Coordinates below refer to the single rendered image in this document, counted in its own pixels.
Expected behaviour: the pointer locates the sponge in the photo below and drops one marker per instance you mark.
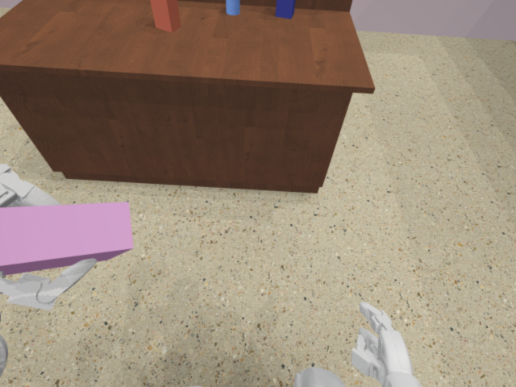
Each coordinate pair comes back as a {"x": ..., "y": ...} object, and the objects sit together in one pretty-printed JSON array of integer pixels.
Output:
[{"x": 35, "y": 238}]

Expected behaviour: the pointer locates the robot right hand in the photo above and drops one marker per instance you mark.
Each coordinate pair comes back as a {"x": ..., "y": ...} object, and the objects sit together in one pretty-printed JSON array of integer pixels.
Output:
[{"x": 379, "y": 357}]

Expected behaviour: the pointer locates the right robot thigh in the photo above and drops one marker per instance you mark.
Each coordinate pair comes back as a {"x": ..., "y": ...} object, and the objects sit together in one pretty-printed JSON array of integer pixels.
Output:
[{"x": 317, "y": 377}]

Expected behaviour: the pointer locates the robot left hand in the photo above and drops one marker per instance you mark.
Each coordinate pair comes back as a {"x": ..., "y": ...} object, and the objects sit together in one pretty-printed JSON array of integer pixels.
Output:
[{"x": 31, "y": 290}]

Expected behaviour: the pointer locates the table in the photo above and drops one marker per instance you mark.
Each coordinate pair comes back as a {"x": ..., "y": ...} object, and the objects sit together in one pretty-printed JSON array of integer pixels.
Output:
[{"x": 247, "y": 101}]

